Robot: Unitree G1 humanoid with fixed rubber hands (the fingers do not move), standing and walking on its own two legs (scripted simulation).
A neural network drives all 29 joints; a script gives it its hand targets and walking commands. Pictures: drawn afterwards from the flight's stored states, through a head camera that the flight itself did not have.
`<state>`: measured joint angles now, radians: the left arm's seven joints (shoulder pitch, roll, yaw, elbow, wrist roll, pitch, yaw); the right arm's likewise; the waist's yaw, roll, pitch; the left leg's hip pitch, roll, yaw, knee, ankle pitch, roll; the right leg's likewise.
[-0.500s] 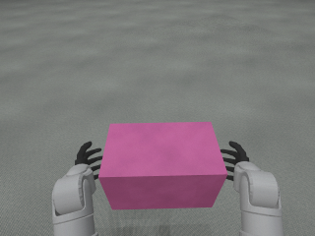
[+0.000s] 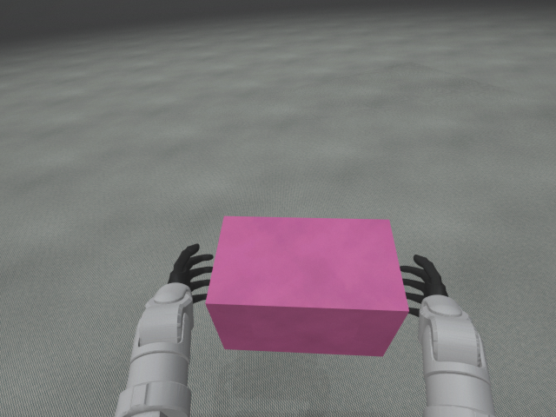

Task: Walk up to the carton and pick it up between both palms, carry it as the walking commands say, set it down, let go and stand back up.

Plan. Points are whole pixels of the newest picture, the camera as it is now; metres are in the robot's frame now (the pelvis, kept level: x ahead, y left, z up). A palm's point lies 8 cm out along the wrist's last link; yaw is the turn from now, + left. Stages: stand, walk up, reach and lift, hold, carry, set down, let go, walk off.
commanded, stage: set down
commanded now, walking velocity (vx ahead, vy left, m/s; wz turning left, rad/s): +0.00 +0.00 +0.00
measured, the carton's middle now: (303, 286) +0.38 -0.07 -0.01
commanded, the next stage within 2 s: none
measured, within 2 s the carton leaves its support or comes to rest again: neither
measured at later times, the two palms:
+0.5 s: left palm (183, 327) +0.32 +0.14 +0.00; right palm (414, 343) +0.25 -0.22 -0.03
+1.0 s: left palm (194, 372) +0.32 +0.15 -0.13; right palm (399, 375) +0.26 -0.22 -0.14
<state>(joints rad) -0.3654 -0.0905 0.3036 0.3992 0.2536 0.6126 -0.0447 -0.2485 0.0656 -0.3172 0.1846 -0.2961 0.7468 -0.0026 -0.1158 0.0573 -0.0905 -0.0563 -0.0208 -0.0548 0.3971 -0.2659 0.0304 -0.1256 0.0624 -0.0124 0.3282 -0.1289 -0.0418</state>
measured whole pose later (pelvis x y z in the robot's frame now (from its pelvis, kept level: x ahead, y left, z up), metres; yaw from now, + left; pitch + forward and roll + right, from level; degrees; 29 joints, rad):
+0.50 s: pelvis -0.03 +0.02 -0.02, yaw +1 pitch +4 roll +0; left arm -0.48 -0.11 0.43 0.55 0.30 0.43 -0.08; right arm -0.38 0.05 -0.43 0.38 -0.33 0.53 0.04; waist -0.14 0.09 0.04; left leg -0.36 -0.07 -0.04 0.58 -0.29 0.06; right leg -0.43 0.01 -0.01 0.53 -0.16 -0.01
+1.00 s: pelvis -0.05 +0.00 -0.06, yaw +2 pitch +26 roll +1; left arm -0.47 -0.05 0.38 0.52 0.17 0.20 0.02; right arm -0.41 0.05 -0.38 0.45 -0.19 0.25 0.02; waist -0.13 0.05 -0.04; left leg -0.96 -0.09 -0.05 0.81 -0.30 0.02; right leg -1.03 0.01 -0.01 0.77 -0.18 -0.03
